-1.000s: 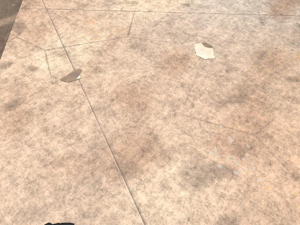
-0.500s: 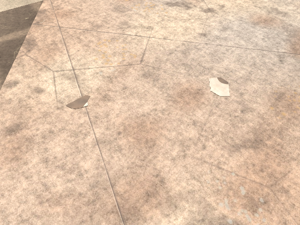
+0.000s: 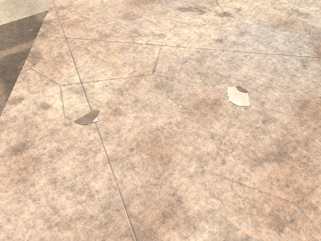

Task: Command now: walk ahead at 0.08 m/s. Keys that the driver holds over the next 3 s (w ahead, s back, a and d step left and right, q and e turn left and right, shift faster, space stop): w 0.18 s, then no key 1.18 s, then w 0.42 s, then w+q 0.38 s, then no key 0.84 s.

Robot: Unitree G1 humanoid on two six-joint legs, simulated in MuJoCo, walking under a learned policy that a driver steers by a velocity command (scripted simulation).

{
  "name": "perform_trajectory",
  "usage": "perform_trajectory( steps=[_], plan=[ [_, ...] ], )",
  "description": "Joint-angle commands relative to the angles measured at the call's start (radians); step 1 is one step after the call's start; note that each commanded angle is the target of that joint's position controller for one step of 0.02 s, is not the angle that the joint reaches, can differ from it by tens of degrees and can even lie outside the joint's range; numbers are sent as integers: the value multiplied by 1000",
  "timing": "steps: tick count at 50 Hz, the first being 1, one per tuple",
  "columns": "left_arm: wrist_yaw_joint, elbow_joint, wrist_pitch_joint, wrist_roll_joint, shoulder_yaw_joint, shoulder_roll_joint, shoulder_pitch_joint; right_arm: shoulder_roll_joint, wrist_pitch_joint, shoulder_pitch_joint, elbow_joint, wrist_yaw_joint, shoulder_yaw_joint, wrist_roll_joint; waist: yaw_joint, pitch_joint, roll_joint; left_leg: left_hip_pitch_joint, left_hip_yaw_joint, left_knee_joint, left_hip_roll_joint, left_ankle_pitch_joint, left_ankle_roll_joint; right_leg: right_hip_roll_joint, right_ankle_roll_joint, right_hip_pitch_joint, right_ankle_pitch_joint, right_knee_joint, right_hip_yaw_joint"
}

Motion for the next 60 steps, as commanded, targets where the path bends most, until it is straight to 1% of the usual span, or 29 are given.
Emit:
perform_trajectory(
  steps=[1,3,4,5,6,8,9,10,11,12,13,14,15,17,18,20,22,24,25,27,28,29,30,31,32,33,36,40,60],
  plan=[
    [5,-1,-6,-6,18,106,93,-97,-3,-4,-21,-5,-17,4,-4,-2,-29,179,-41,-43,27,-136,43,-49,-52,-228,-127,-173,54],
    [10,-21,-11,-16,33,153,103,-110,-14,-38,-31,-4,-23,9,16,72,-83,38,9,40,-22,-340,30,-116,-120,-227,-333,-243,159],
    [11,-25,-21,-20,42,180,124,-101,-29,-80,-48,3,-21,15,33,114,-126,-55,43,116,-38,-290,22,-192,-162,-186,-379,-308,262],
    [12,-29,-34,-25,54,210,111,-93,-46,-105,-61,12,-20,21,34,160,-167,-138,39,197,-12,-210,28,-282,-201,-151,-358,-350,360],
    [13,-30,-48,-24,57,205,106,-91,-62,-106,-66,20,-20,22,29,179,-169,-203,15,241,24,-200,38,-328,-221,-107,-279,-346,391],
    [5,-31,-67,-27,55,171,119,-85,-85,-92,-68,33,-21,29,19,178,-151,-261,10,231,54,-251,52,-327,-212,-11,-78,-296,350],
    [-1,-36,-68,-33,54,166,109,-77,-93,-70,-63,39,-20,35,1,169,-138,-203,30,152,49,-244,57,-300,-190,-15,-20,-265,300],
    [-5,-49,-64,-34,53,166,69,-72,-96,-17,-42,40,-23,34,-35,150,-125,-50,68,40,16,-176,58,-244,-154,-77,107,-207,224],
    [-8,-59,-61,-27,53,173,54,-94,-94,68,-7,38,-39,27,-68,92,-115,131,93,-1,-38,-62,54,-184,-122,-134,346,-107,163],
    [-7,-67,-61,-22,52,170,41,-149,-91,173,18,35,-60,19,-107,12,-50,273,1,-27,11,82,76,-112,-73,-177,541,86,72],
    [2,-91,-67,-9,35,106,75,-250,-86,268,30,32,-82,12,-111,-77,180,463,-307,-116,208,250,191,28,21,-390,382,384,-45],
    [3,-91,-73,-7,27,79,81,-223,-85,354,55,40,-61,2,-130,-175,262,508,-586,-245,393,493,299,78,45,-449,-210,655,45],
    [-1,-88,-72,-33,40,98,79,-171,-96,290,43,38,-36,-1,-82,-131,159,425,-513,-216,406,527,294,32,29,-467,-228,792,134],
    [-1,-86,-60,-36,48,97,35,-131,-98,140,-1,39,-13,0,-30,-55,55,273,-269,-217,311,512,215,-45,0,-463,-110,736,98],
    [5,-83,-49,-30,56,101,31,-104,-96,109,-7,37,-1,-5,-10,-38,48,215,-195,-234,266,499,179,-72,-7,-418,-59,658,88],
    [7,-74,-31,-23,56,68,47,-72,-90,102,5,28,18,-26,19,-45,72,139,-101,-246,201,525,161,-76,3,-302,20,501,68],
    [13,-89,-25,-20,48,47,1,-108,-86,93,9,12,19,-32,25,-54,85,126,-65,-231,179,581,172,-63,25,-238,43,297,52],
    [17,-101,-16,-18,44,61,-45,-160,-77,100,12,2,9,-22,11,-87,86,143,-86,-217,199,559,191,-45,39,-186,72,168,34],
    [16,-97,-8,-19,45,74,-42,-165,-71,96,12,0,7,-12,13,-98,83,134,-99,-219,207,487,194,-41,38,-145,121,115,28],
    [13,-81,8,-10,48,88,-28,-142,-60,79,12,5,12,9,35,-69,66,58,-106,-226,183,210,160,-33,17,-37,271,-29,16],
    [13,-84,16,5,50,106,-39,-113,-60,108,25,10,18,11,31,-40,37,24,-109,-235,156,47,118,-55,1,-3,347,-85,47],
    [16,-93,18,11,52,133,-47,-90,-61,128,29,14,23,-1,10,-20,-2,-8,-93,-221,116,-106,76,-103,-17,24,438,-102,97],
    [18,-96,17,-5,62,194,-86,-80,-58,202,36,15,19,-11,-63,4,-98,-24,-45,-233,46,-175,44,-111,-54,1,450,-60,102],
    [11,-86,12,-14,62,161,-101,-68,-48,193,37,7,22,-15,-46,10,-115,46,-5,-218,20,-161,24,-88,-61,-78,328,-69,91],
    [7,-83,3,-12,56,125,-107,-81,-41,169,35,0,19,-11,-32,25,-83,69,1,-195,18,-125,16,-71,-48,-104,322,-78,84],
    [5,-80,-4,-5,55,118,-117,-77,-37,162,34,-5,21,-7,-32,13,-72,86,1,-177,24,-71,16,-68,-34,-103,371,-80,82],
    [2,-64,-20,-7,55,110,-107,-84,-31,172,39,-6,21,-9,-31,-42,-58,136,1,-144,35,66,18,-61,-33,-68,477,-62,76],
    [2,-51,-18,-10,54,110,-110,-87,-28,159,41,-4,21,-5,-26,-63,-32,164,0,-128,43,125,17,-57,-40,-54,512,-52,72],
    [8,-17,5,-9,47,100,-113,-76,-24,194,71,-9,29,-6,-18,-3,-5,130,-10,-162,56,30,9,-35,-29,-63,388,-85,54]
  ],
)
Next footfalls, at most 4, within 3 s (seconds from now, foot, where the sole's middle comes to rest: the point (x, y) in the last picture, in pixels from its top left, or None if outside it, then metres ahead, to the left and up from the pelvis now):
0.58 right None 0.17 -0.11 -0.77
1.70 right None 0.24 -0.14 -0.77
2.22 left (148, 220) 0.59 0.10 -0.77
2.64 right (195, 192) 0.72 -0.11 -0.77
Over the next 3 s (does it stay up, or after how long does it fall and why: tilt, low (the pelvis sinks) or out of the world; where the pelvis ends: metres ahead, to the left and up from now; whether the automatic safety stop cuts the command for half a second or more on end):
stays up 0.62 -0.01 0.00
